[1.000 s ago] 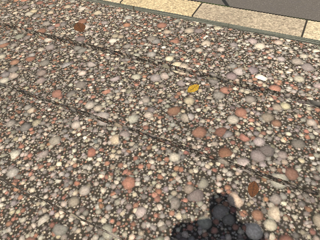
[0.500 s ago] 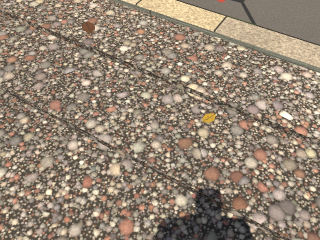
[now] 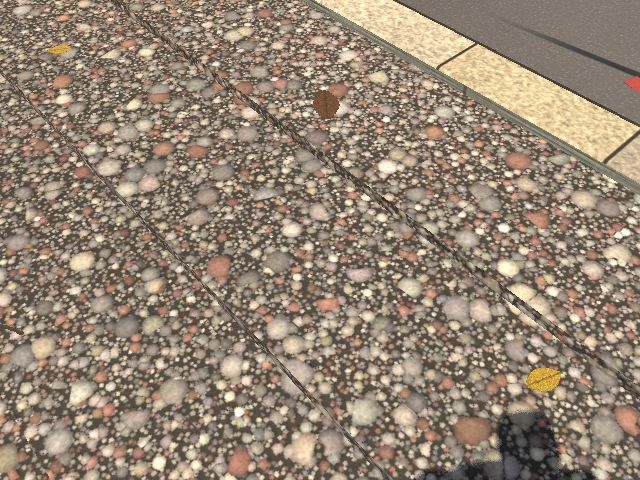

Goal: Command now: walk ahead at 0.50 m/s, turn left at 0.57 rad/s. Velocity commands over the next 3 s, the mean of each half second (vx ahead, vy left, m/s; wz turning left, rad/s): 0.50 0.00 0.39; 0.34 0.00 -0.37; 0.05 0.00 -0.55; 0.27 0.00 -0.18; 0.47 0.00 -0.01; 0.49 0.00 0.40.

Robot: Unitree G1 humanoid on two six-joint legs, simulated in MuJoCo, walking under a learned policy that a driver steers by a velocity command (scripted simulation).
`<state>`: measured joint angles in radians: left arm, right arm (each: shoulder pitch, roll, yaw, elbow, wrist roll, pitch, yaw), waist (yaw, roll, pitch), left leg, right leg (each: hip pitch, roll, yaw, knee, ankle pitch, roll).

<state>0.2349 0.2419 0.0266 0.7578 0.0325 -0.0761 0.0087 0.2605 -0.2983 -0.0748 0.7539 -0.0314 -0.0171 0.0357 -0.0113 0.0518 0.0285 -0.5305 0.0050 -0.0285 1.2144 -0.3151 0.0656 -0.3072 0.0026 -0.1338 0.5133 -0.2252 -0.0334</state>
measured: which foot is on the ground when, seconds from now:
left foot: up 0.00-0.28, down 0.30-0.82, up 0.84-1.00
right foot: down 0.00-0.32, up 0.34-0.80, down 0.82-1.00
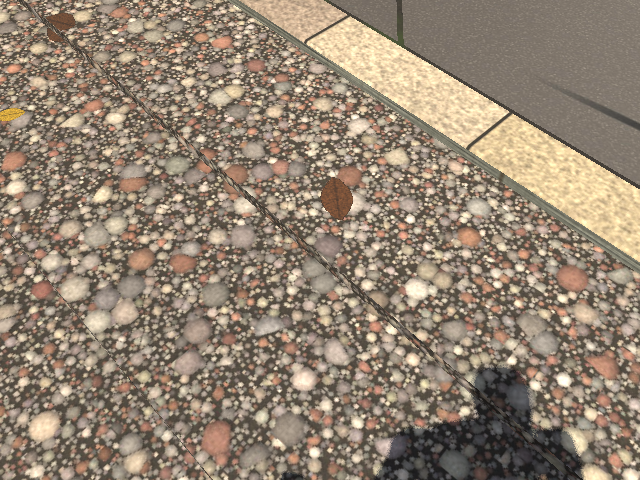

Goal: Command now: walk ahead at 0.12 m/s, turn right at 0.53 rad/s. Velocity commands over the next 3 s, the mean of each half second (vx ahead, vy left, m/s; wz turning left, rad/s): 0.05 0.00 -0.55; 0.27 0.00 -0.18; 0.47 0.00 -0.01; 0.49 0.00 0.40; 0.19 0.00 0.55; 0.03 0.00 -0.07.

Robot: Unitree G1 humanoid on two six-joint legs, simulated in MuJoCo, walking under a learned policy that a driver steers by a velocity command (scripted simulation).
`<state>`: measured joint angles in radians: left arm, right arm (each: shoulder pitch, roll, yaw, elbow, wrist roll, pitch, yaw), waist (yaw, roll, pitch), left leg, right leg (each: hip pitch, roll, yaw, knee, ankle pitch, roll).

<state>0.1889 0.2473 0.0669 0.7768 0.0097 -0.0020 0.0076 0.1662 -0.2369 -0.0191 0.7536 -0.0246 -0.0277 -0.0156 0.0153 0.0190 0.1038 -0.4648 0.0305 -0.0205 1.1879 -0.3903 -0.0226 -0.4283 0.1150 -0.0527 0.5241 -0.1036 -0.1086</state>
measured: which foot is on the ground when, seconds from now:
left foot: up 0.00-0.32, down 0.34-0.86, up 0.88-1.00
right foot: down 0.00-0.32, up 0.34-0.82, down 0.84-1.00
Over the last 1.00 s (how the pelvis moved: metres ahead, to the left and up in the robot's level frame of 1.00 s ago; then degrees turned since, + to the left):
0.49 0.07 0.03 -4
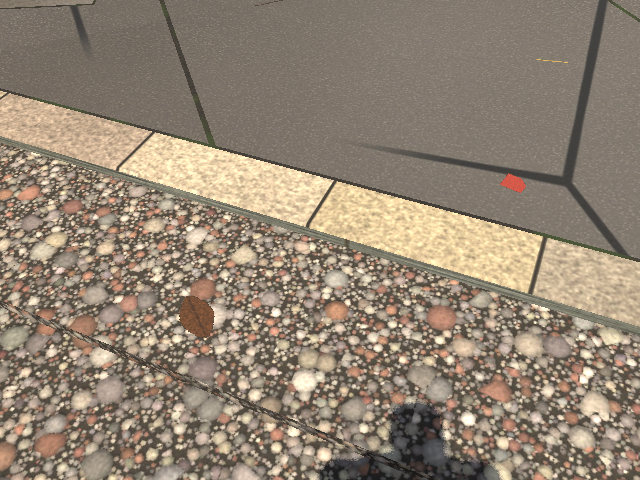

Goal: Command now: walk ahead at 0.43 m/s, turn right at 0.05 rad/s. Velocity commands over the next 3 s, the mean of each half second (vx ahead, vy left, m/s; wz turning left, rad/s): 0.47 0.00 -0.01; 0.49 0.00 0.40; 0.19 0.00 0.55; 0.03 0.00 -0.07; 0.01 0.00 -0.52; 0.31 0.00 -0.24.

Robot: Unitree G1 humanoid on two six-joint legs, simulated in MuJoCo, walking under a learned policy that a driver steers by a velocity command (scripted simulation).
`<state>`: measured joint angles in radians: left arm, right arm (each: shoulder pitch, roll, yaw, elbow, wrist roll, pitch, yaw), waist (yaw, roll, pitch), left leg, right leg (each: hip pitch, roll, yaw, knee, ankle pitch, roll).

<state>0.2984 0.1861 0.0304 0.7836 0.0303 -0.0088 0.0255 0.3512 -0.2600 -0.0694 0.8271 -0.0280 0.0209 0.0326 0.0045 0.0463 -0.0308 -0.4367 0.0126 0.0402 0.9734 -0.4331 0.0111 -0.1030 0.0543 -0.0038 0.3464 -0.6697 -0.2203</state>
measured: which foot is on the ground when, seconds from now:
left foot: up 0.00-0.16, down 0.18-0.70, up 0.72-1.00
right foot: down 0.00-0.20, up 0.22-0.62, down 0.64-1.00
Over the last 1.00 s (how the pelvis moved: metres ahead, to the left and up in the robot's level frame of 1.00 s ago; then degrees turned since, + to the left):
0.11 0.00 0.00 -21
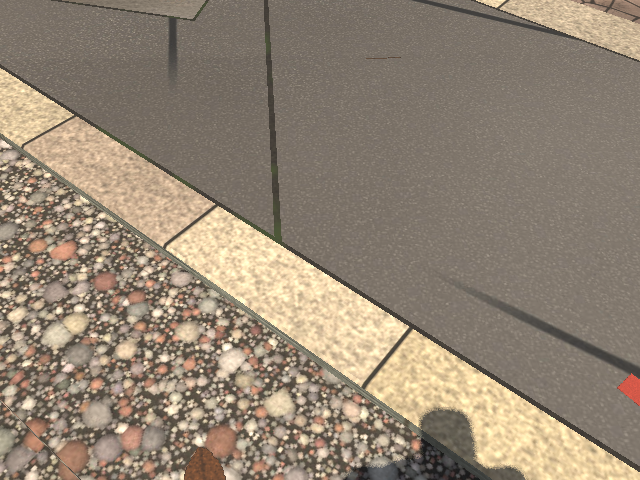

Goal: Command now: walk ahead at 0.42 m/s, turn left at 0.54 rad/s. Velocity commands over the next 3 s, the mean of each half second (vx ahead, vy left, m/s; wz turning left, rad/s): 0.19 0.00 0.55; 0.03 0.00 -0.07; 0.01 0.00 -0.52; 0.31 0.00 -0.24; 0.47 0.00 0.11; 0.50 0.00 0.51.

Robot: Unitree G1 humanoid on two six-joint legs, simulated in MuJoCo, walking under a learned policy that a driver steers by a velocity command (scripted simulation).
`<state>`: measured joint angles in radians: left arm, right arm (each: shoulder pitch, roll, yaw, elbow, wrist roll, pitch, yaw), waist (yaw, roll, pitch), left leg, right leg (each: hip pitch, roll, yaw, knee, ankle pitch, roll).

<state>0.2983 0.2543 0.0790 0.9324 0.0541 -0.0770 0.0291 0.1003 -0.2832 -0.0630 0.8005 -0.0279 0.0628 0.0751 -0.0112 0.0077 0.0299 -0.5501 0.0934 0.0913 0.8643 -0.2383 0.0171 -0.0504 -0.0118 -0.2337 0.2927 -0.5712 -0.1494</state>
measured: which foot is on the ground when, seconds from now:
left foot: up 0.00-0.06, down 0.08-0.56, up 0.58-0.96, down 0.98-1.00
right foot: down 0.00-0.08, up 0.10-0.54, down 0.56-1.00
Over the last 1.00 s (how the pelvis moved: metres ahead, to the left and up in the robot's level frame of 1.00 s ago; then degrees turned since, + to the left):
0.49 0.01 0.04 15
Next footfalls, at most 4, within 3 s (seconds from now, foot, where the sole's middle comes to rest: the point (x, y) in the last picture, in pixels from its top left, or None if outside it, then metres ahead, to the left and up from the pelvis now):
0.08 left None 0.16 0.11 -0.77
0.56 right None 0.39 0.04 -0.76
0.98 left None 0.31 0.17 -0.76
1.40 right None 0.33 -0.06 -0.76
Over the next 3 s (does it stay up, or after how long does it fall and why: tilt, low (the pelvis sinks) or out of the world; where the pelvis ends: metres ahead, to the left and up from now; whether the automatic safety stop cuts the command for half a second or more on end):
stays up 0.96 -0.03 0.04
